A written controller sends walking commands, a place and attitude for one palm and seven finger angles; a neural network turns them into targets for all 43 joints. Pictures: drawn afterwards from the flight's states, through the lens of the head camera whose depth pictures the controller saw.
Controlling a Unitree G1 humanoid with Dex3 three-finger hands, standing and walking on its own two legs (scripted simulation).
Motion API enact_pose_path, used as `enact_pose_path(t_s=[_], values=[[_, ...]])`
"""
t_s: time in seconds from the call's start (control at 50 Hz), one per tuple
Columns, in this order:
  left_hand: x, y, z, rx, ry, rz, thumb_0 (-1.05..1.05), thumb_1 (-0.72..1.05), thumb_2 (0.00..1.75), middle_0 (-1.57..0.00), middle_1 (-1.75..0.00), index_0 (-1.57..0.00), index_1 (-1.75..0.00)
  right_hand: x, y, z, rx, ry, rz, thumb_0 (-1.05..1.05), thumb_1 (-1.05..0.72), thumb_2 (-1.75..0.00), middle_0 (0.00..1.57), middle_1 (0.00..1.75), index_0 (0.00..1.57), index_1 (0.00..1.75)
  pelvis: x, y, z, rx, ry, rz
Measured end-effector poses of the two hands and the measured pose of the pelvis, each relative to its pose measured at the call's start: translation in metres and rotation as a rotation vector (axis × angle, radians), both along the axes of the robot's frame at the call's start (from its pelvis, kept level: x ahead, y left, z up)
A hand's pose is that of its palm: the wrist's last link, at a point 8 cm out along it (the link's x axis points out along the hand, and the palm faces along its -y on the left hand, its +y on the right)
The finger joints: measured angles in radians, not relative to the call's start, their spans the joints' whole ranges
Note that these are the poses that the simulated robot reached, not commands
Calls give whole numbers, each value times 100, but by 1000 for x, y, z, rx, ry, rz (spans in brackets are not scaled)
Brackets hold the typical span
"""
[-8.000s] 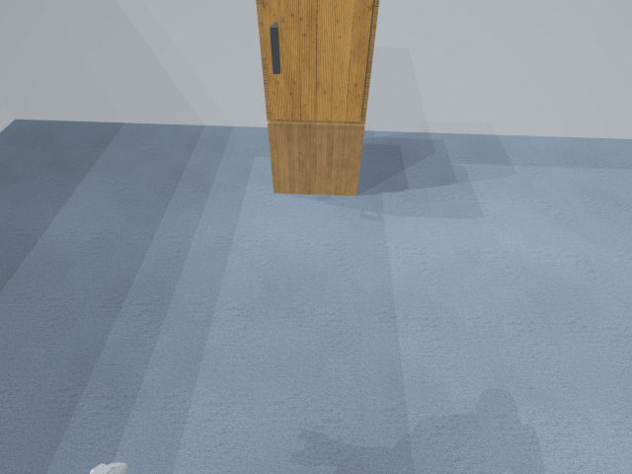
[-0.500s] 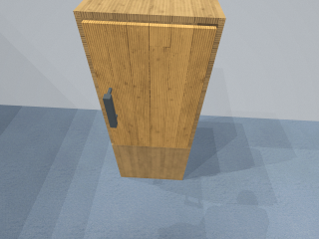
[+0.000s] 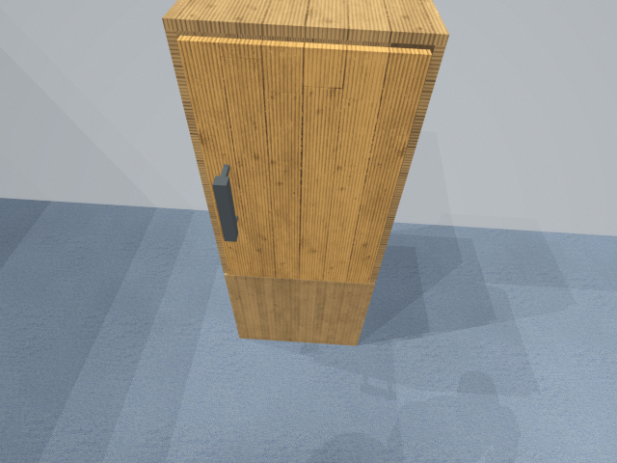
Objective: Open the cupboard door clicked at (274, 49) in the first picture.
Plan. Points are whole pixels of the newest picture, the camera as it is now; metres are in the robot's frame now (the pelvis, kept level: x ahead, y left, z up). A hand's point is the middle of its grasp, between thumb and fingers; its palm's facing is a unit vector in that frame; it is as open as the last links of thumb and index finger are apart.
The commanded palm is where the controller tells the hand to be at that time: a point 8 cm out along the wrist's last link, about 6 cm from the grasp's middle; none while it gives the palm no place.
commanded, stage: come to a stop and stand still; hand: left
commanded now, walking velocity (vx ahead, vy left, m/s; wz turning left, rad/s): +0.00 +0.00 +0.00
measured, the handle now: (228, 203) +0.58 +0.19 -0.05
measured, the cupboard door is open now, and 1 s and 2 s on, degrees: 0 0 0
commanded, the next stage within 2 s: look again from close up in 1.14 s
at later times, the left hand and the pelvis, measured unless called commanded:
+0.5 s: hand out of the picture +0.04 +0.17 -0.17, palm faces +0.00 -0.98 -0.21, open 7.3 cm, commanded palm none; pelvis +0.03 +0.00 +0.00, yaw -1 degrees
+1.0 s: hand out of the picture +0.04 +0.15 -0.17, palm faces +0.01 -0.98 -0.18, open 7.4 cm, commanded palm none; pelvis +0.05 -0.02 +0.01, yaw -1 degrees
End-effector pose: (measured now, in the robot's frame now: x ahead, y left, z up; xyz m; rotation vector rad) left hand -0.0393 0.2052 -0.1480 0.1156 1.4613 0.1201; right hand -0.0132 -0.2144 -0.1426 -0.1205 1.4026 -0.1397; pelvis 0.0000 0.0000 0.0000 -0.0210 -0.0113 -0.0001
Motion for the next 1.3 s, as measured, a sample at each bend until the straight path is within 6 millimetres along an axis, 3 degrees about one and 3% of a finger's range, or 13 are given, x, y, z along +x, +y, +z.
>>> enact_pose_path(t_s=[0.08,0.2,0.36,0.48,0.84,1.3], values=[[6,11,0,22,-3,1,0,91,89,-20,-30,-20,-30,0,9,-8,17,-23,-11,1,-91,-90,20,30,19,30,4,6,-5,6,2,7],[32,24,9,66,-78,3,0,91,89,-20,-30,-20,-30,9,18,-13,46,-26,1,2,-92,-90,20,30,20,30,12,9,-2,21,-2,1],[64,21,14,68,-126,-21,0,91,90,-20,-30,-20,-30,25,6,-8,25,-48,-1,2,-92,-90,20,30,20,30,20,5,2,31,-3,-11],[76,16,12,59,-123,-35,1,92,89,-20,-30,-20,-30,37,-6,-3,1,-56,-2,2,-92,-90,20,30,20,30,26,-1,3,32,-3,-19],[77,-4,7,29,-76,-21,0,91,89,-20,-30,-20,-30,61,-24,2,-26,-43,14,1,-92,-90,20,30,20,30,41,-15,5,31,-1,-18],[85,-15,9,44,-88,-6,0,91,89,-20,-30,-20,-30,68,-38,1,-22,-35,19,1,-92,-90,20,30,20,30,49,-31,6,36,-6,-11]])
